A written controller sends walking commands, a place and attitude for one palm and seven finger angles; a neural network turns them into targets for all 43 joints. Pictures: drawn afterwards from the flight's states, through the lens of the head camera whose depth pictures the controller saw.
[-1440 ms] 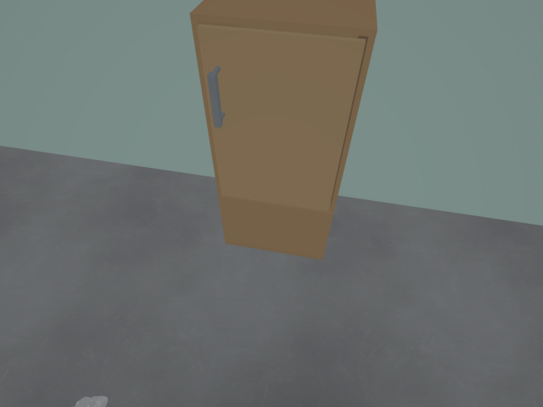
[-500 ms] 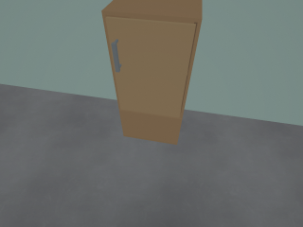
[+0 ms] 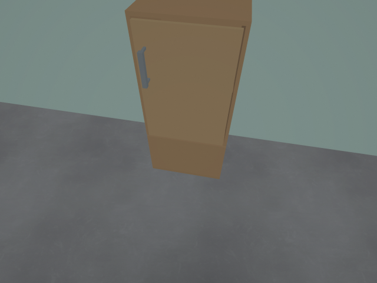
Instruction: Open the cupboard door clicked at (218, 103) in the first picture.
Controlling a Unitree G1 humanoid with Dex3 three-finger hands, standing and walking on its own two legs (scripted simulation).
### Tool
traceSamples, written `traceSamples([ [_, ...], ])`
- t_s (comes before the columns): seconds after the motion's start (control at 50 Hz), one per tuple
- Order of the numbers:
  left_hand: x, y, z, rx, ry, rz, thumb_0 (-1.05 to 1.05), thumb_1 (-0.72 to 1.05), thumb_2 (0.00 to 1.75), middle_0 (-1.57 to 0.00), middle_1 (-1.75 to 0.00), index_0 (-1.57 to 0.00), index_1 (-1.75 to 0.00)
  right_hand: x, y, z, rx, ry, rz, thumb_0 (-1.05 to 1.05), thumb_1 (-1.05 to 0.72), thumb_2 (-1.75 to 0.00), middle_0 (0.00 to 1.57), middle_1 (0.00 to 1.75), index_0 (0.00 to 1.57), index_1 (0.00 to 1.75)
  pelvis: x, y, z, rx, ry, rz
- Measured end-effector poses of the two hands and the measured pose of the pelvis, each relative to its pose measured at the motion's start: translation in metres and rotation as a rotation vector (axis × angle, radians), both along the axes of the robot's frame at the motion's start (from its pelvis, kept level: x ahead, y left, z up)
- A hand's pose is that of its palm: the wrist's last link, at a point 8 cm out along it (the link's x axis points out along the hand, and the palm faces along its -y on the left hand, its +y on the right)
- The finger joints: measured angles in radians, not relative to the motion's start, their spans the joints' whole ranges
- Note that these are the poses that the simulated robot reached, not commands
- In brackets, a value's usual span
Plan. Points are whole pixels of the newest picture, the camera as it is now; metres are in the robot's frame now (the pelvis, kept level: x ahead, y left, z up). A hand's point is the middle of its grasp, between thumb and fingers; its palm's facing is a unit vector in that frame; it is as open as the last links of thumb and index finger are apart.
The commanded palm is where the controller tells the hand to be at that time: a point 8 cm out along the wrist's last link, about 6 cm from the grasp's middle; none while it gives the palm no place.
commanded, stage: turn to face it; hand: left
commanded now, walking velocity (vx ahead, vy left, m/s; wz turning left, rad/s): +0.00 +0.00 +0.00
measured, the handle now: (144, 67) +0.87 +0.23 +0.00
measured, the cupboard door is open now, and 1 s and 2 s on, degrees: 0 0 0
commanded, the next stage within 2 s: take the last steps up to it in 0.30 s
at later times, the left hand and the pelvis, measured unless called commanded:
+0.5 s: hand out of the picture +0.07 +0.22 -0.17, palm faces -0.07 -0.96 -0.27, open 7.4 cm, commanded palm none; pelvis +0.00 +0.00 -0.01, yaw -4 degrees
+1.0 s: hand (108, 268) +0.19 +0.22 -0.18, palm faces -0.08 -0.99 -0.15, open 7.4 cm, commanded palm none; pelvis +0.12 +0.05 -0.01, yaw -5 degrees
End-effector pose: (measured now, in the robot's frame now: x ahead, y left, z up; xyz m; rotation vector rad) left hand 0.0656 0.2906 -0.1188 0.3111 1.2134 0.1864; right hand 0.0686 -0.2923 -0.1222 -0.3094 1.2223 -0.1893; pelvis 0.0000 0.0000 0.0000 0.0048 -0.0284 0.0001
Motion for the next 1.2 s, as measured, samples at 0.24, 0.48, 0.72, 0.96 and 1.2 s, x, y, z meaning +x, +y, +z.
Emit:
traceSamples([
  [0.24, 0.002, 0.001, 0.000, 0.001, 0.006, -0.001, 0.00, 0.90, 0.90, -0.20, -0.30, -0.21, -0.30, 0.005, 0.002, 0.000, 0.000, -0.010, -0.003, 0.00, -0.90, -0.90, 0.21, 0.30, 0.20, 0.30, 0.003, 0.001, 0.000, -0.001, -0.001, -0.013],
  [0.48, 0.002, -0.025, -0.015, -0.051, 0.035, -0.040, 0.00, 0.91, 0.90, -0.20, -0.30, -0.20, -0.30, -0.021, 0.025, -0.014, 0.055, -0.007, -0.076, 0.00, -0.90, -0.90, 0.20, 0.30, 0.20, 0.30, 0.000, 0.002, -0.006, -0.001, 0.002, -0.067],
  [0.72, -0.033, -0.025, -0.045, -0.176, 0.158, 0.061, 0.00, 0.90, 0.90, -0.21, -0.30, -0.21, -0.30, -0.076, 0.086, -0.026, 0.092, 0.171, -0.159, 0.00, -0.91, -0.90, 0.20, 0.30, 0.20, 0.30, 0.039, 0.039, -0.016, -0.015, 0.015, -0.062],
  [0.96, 0.088, -0.012, -0.035, -0.183, 0.103, -0.025, 0.01, 0.91, 0.90, -0.20, -0.30, -0.20, -0.30, -0.112, 0.170, -0.008, 0.190, 0.385, -0.311, 0.00, -0.91, -0.90, 0.20, 0.30, 0.20, 0.30, 0.105, 0.055, -0.005, -0.010, 0.018, -0.089],
  [1.2, 0.258, -0.056, -0.039, -0.196, -0.166, -0.080, 0.00, 0.91, 0.90, -0.20, -0.30, -0.20, -0.30, -0.024, 0.164, -0.042, 0.253, 0.438, -0.331, 0.00, -0.90, -0.90, 0.21, 0.30, 0.20, 0.30, 0.198, 0.036, -0.032, -0.007, -0.013, -0.058],
])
